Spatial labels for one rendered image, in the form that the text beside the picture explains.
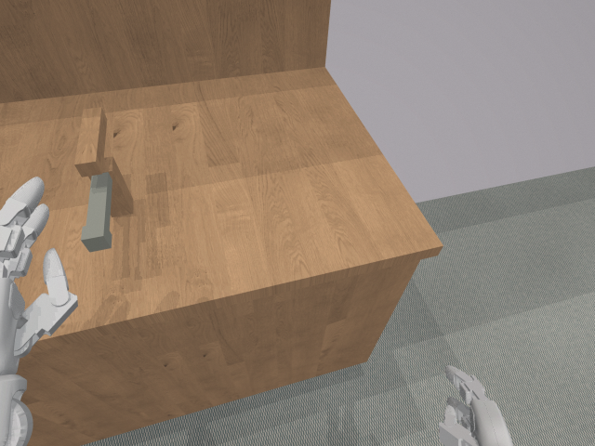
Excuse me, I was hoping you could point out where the robot right hand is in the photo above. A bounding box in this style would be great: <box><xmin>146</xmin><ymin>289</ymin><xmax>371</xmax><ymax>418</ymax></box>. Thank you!
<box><xmin>439</xmin><ymin>365</ymin><xmax>513</xmax><ymax>446</ymax></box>

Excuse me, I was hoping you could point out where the tap lever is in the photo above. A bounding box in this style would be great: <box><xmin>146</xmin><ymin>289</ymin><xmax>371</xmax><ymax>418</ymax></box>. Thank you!
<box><xmin>81</xmin><ymin>172</ymin><xmax>112</xmax><ymax>253</ymax></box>

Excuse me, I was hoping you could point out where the robot left forearm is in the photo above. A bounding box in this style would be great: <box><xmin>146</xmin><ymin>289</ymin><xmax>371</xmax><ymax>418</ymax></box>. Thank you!
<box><xmin>0</xmin><ymin>374</ymin><xmax>33</xmax><ymax>446</ymax></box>

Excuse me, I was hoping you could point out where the counter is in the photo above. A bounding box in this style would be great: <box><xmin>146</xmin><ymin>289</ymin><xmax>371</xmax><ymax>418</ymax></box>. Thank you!
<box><xmin>0</xmin><ymin>0</ymin><xmax>443</xmax><ymax>446</ymax></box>

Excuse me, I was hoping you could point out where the robot left hand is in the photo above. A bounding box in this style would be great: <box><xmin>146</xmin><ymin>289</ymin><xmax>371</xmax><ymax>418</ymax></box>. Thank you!
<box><xmin>0</xmin><ymin>177</ymin><xmax>78</xmax><ymax>375</ymax></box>

